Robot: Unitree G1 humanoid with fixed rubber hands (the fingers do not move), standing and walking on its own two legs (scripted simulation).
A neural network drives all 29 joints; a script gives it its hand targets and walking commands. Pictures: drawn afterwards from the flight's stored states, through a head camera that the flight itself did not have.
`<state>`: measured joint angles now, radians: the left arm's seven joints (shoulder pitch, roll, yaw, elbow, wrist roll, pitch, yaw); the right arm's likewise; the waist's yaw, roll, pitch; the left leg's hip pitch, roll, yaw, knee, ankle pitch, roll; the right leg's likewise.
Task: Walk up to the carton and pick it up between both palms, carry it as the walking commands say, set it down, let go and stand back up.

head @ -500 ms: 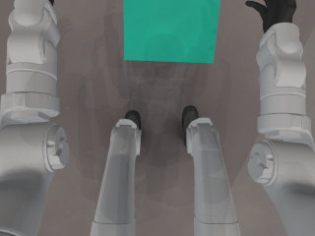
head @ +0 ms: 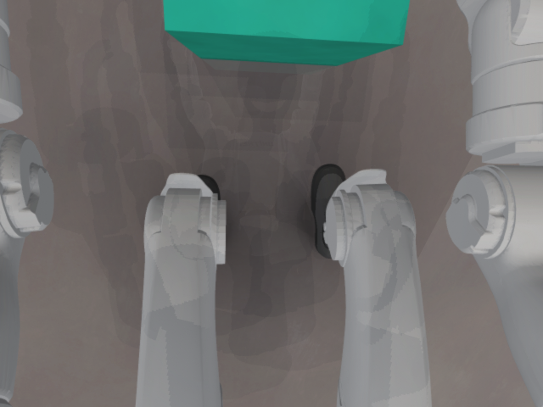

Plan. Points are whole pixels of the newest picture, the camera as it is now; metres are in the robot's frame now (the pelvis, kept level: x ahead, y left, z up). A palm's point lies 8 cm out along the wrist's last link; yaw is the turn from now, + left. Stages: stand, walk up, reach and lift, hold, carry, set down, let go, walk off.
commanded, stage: reach and lift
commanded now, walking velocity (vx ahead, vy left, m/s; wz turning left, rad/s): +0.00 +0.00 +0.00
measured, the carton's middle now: out of the picture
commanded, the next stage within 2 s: none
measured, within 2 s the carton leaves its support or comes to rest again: neither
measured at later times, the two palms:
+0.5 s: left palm out of the picture +0.58 +0.22 -0.25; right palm out of the picture +0.58 -0.19 -0.24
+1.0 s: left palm out of the picture +0.58 +0.19 -0.26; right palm out of the picture +0.57 -0.18 -0.25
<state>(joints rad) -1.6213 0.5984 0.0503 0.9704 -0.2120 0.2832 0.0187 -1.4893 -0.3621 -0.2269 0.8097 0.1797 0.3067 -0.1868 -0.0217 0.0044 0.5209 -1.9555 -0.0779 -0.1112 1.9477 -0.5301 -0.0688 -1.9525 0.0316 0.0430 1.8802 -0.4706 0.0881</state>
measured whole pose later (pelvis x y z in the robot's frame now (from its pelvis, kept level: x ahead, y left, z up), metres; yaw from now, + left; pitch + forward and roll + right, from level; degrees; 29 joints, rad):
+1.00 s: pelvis +0.01 +0.00 -0.09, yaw +0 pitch +31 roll -2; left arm -1.58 0.49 -0.06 1.11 -0.27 0.13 0.09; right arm -1.49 -0.35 -0.08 1.03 0.32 0.12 -0.16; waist -0.03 -0.05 0.52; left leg -2.19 -0.03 -0.07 2.24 -0.59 -0.05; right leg -2.20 0.03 0.05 2.18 -0.52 0.09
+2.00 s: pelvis +0.03 +0.00 -0.08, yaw +1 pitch +35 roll -2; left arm -1.55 0.40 0.11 1.01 -0.13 0.22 0.06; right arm -1.42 -0.28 -0.27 0.87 0.14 0.22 -0.10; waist -0.02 -0.03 0.44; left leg -2.21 -0.06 -0.08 2.22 -0.62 -0.06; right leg -2.21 0.07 0.08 2.17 -0.57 0.12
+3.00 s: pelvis -0.01 -0.01 +0.00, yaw +5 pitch +28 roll +0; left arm -1.57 0.37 0.32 0.82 0.02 0.42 -0.04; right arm -1.42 -0.14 -0.44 0.55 -0.09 0.44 -0.11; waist -0.03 0.04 0.53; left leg -1.91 -0.12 -0.09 1.91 -0.49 -0.08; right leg -1.90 0.08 0.11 1.90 -0.49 0.12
